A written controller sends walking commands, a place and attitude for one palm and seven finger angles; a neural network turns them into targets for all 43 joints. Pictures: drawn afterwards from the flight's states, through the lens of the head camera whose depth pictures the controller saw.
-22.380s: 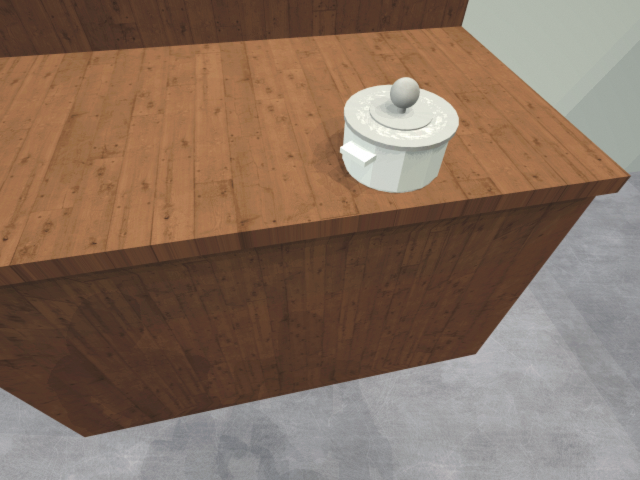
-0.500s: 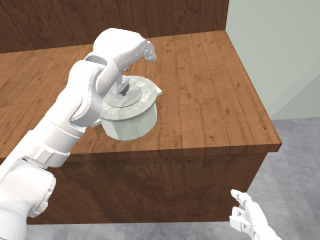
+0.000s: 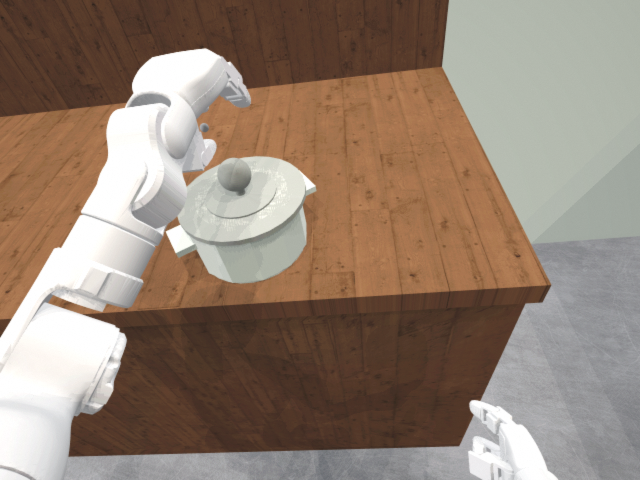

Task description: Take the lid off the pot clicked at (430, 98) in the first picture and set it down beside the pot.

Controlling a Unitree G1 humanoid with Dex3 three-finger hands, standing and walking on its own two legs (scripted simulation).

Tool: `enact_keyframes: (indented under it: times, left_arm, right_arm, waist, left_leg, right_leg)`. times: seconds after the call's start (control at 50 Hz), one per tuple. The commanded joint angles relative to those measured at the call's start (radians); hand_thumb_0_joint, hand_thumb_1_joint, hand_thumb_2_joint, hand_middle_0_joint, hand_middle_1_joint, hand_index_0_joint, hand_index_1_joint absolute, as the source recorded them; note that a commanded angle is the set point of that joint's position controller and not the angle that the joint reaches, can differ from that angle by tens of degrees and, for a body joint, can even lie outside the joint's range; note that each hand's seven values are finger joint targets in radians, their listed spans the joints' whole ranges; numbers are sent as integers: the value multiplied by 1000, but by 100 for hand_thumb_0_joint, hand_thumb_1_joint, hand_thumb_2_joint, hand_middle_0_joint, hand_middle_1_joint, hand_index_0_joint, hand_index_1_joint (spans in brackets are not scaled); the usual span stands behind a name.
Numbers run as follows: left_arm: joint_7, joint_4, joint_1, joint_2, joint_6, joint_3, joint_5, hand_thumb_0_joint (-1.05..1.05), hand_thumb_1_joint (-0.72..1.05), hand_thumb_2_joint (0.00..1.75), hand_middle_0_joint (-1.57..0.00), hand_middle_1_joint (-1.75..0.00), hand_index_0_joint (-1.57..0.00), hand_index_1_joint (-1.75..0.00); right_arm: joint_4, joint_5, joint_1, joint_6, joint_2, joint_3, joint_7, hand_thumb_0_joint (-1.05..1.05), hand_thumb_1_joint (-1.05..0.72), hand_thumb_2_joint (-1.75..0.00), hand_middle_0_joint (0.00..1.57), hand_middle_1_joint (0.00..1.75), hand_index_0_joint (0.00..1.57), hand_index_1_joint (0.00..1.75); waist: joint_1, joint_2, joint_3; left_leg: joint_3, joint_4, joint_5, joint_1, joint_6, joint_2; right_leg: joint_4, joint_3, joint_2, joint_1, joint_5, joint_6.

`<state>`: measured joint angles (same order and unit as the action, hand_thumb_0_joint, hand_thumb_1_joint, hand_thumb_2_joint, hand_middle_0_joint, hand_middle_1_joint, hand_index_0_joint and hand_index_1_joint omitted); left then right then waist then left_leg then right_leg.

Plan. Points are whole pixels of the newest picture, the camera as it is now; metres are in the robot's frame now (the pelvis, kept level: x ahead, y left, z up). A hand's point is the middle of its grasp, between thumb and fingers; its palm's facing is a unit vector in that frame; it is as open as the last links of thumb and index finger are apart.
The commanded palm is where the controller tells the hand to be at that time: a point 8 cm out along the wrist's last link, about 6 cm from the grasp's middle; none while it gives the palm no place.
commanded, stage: move the open hand above the knob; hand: left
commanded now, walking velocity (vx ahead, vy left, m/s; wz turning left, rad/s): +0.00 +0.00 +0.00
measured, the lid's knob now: (234, 174) +0.46 +0.13 +0.17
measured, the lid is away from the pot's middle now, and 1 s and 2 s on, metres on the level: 0.00 0.00 0.00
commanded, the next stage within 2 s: none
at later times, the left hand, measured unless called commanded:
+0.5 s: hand (209, 134) +0.42 +0.13 +0.26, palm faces +0.03 +0.02 -1.00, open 9.7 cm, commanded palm +0.39 +0.15 +0.32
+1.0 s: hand (202, 147) +0.43 +0.14 +0.24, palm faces -0.03 -0.05 -1.00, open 9.8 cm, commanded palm +0.39 +0.15 +0.32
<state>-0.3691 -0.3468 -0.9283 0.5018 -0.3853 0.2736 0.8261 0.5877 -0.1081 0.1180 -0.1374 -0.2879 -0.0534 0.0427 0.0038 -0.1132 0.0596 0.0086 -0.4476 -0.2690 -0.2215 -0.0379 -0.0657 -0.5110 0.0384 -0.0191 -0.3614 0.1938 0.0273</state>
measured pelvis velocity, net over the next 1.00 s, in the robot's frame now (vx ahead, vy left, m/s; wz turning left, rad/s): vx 0.00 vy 0.01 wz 0.00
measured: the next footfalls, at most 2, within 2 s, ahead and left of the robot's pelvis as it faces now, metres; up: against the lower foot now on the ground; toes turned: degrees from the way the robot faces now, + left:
none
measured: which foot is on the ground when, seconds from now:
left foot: down 0.00-1.00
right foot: down 0.00-1.00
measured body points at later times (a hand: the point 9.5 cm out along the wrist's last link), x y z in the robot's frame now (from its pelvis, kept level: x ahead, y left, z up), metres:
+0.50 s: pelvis +0.00 +0.00 +0.00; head +0.01 -0.05 +0.45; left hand +0.41 +0.12 +0.31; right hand +0.20 -0.23 -0.11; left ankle -0.02 +0.10 -0.74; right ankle +0.04 -0.10 -0.74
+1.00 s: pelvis +0.00 +0.01 +0.00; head +0.01 -0.04 +0.45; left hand +0.42 +0.14 +0.30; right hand +0.19 -0.21 -0.11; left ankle -0.02 +0.10 -0.74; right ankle +0.04 -0.10 -0.74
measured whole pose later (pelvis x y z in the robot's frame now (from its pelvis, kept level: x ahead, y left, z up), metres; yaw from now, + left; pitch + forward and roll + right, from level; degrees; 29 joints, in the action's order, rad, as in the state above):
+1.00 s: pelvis +0.00 +0.01 +0.00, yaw +0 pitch +2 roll +1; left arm -0.42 -0.30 -0.88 0.50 -0.39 0.30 0.83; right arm 0.58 -0.10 0.12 -0.14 -0.28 -0.06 0.03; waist 0.00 -0.10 0.04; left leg 0.01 -0.45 -0.27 -0.21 -0.05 -0.07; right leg -0.51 0.03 -0.03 -0.35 0.19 0.02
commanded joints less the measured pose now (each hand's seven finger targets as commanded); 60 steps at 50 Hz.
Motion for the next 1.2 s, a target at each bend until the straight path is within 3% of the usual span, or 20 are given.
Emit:
enact_keyframes:
  times: [0.0, 0.02, 0.06, 0.1, 0.2, 0.26, 0.3, 0.36, 0.42, 0.48, 0.54, 0.58, 0.6, 0.66, 0.7, 0.8, 0.9, 1.02, 1.14, 1.18]
  left_arm:
    - [25, 366, -532, 212, 40, -105, 8, 0, -39, 174, -91, -8, -91, -8]
    - [41, 411, -698, 349, 45, -186, 41, 0, -39, 174, -91, -8, -91, -8]
    - [63, 372, -832, 473, 44, -278, 60, 0, -39, 174, -91, -8, -91, -8]
    - [77, 255, -728, 476, 46, -299, 34, 0, -39, 174, -91, -8, -91, -8]
    - [17, -152, -205, 124, 16, -96, 10, 0, -39, 174, -91, -8, -91, -8]
    - [-12, 101, -202, 102, 20, -68, 16, 0, -39, 174, -91, -8, -91, -8]
    - [-14, 351, -384, 105, 34, -42, -5, 0, -39, 174, -91, -8, -91, -8]
    - [11, 446, -716, 364, 34, -202, 38, 0, -39, 174, -91, -8, -91, -8]
    - [39, 281, -747, 481, 28, -297, 48, 0, -39, 174, -91, -8, -91, -8]
    - [14, 14, -467, 265, 14, -163, 26, 0, -39, 174, -91, -8, -91, -8]
    - [-23, 13, -252, 41, 11, -19, 4, 0, -39, 174, -91, -8, -91, -8]
    - [-32, 154, -277, 5, 16, 23, 1, 0, -39, 174, -91, -8, -91, -8]
    - [-27, 206, -301, 33, 23, -1, -11, 0, -39, 174, -91, -8, -91, -8]
    - [3, 410, -659, 312, 38, -172, 41, 0, -39, 174, -91, -8, -91, -8]
    - [33, 397, -777, 479, 43, -294, 38, 0, -39, 174, -91, -8, -91, -8]
    - [20, -44, -381, 222, 17, -163, 13, 0, -39, 174, -91, -8, -91, -8]
    - [-21, 144, -228, 39, 13, -25, -4, 0, -39, 174, -91, -8, -91, -8]
    - [39, 400, -814, 391, 34, -213, 46, 0, -39, 174, -91, -8, -91, -8]
    - [21, -61, -381, 172, 7, -118, 25, 0, -39, 174, -91, -8, -91, -8]
    - [3, -1, -267, 110, 11, -78, 18, 0, -39, 174, -91, -8, -91, -8]
  right_arm:
    - [-199, -3, -215, 40, -81, 35, 2, 0, -90, -90, 20, 30, 20, 30]
    - [-190, 6, -196, 61, -75, 29, -12, 0, -90, -90, 20, 30, 20, 30]
    - [-151, 21, -160, 103, -68, 22, -42, 0, -90, -90, 20, 30, 20, 30]
    - [-126, 24, -141, 114, -75, 20, -54, 0, -90, -90, 20, 30, 20, 30]
    - [-123, 8, -134, 55, -87, 21, -33, 0, -90, -90, 20, 30, 20, 30]
    - [-198, 0, -199, 40, -88, 27, -11, 0, -90, -90, 20, 30, 20, 30]
    - [-233, -5, -241, 43, -70, 32, 1, 0, -90, -90, 20, 30, 20, 30]
    - [-193, 9, -179, 87, -61, 34, -27, 0, -90, -90, 20, 30, 20, 30]
    - [-124, 21, -120, 120, -74, 20, -57, 0, -90, -90, 20, 30, 20, 30]
    - [-98, 14, -123, 96, -78, 16, -50, 0, -90, -90, 20, 30, 20, 30]
    - [-148, 1, -162, 65, -80, 26, -14, 0, -90, -90, 20, 30, 20, 30]
    - [-183, -4, -201, 50, -76, 31, 1, 0, -90, -90, 20, 30, 20, 30]
    - [-199, -6, -209, 48, -78, 37, 3, 0, -90, -90, 20, 30, 20, 30]
    - [-194, 9, -192, 76, -66, 34, -17, 0, -90, -90, 20, 30, 20, 30]
    - [-157, 21, -171, 99, -88, 30, -33, 0, -90, -90, 20, 30, 20, 30]
    - [-105, 18, -126, 74, -86, 21, -40, 0, -90, -90, 20, 30, 20, 30]
    - [-203, -2, -206, 36, -80, 31, -1, 0, -90, -90, 20, 30, 20, 30]
    - [-161, 15, -155, 104, -65, 24, -36, 0, -90, -90, 20, 30, 20, 30]
    - [-103, 17, -123, 75, -83, 17, -39, 0, -90, -90, 20, 30, 20, 30]
    - [-147, 10, -152, 58, -87, 21, -22, 0, -90, -90, 20, 30, 20, 30]
  waist:
    - [-20, 163, 351]
    - [-14, 116, 415]
    - [-1, 74, 468]
    - [9, 86, 430]
    - [4, 279, 153]
    - [13, 228, 283]
    - [-6, 146, 398]
    - [-11, 80, 494]
    - [-2, 87, 422]
    - [-1, 186, 226]
    - [0, 193, 198]
    - [-6, 176, 262]
    - [-11, 178, 296]
    - [-3, 108, 459]
    - [0, 52, 473]
    - [6, 194, 201]
    - [2, 194, 267]
    - [-15, 41, 469]
    - [4, 216, 204]
    - [14, 224, 236]
  left_leg:
    - [-7, 41, 182, -21, -21, 26]
    - [-12, 53, 183, -12, -21, 21]
    - [-28, 54, 240, -1, -17, 13]
    - [-22, 55, 248, -19, -9, 17]
    - [22, 76, 155, -130, 4, 41]
    - [27, 57, 187, -90, -11, 28]
    - [12, 29, 252, -20, -24, 17]
    - [-16, 26, 308, 36, -28, 10]
    - [-23, 52, 266, -3, -13, 10]
    - [-9, 77, 199, -69, 0, 26]
    - [-2, 69, 181, -70, 1, 29]
    - [2, 56, 191, -37, -9, 26]
    - [-2, 43, 204, -20, -14, 26]
    - [-22, 42, 265, 31, -24, 15]
    - [-35, 42, 292, 28, -16, 17]
    - [-6, 82, 218, -77, 5, 35]
    - [8, 56, 217, -46, -9, 35]
    - [-42, 48, 282, 60, -14, 20]
    - [-9, 86, 205, -76, 7, 36]
    - [1, 74, 220, -78, 1, 35]
  right_leg:
    - [26, -27, -27, 301, -150, 1]
    - [24, -45, -24, 344, -152, 1]
    - [8, -51, -21, 401, -214, 8]
    - [20, -52, -23, 410, -238, 7]
    - [66, -26, -31, 261, -140, -10]
    - [43, -31, -37, 321, -190, -10]
    - [16, -32, -38, 360, -260, -2]
    - [0, -52, -24, 407, -309, 3]
    - [22, -47, -16, 392, -254, 4]
    - [50, -22, -25, 278, -167, 1]
    - [42, -1, -25, 232, -146, 3]
    - [35, -4, -23, 249, -156, 2]
    - [30, -5, -23, 263, -169, 4]
    - [6, -34, -20, 364, -224, 10]
    - [7, -43, -17, 396, -263, 15]
    - [49, -9, -20, 267, -171, 10]
    - [32, -5, -23, 273, -179, 5]
    - [9, -31, -3, 345, -214, 17]
    - [45, -1, -19, 252, -150, 9]
    - [36, -6, -25, 278, -185, 5]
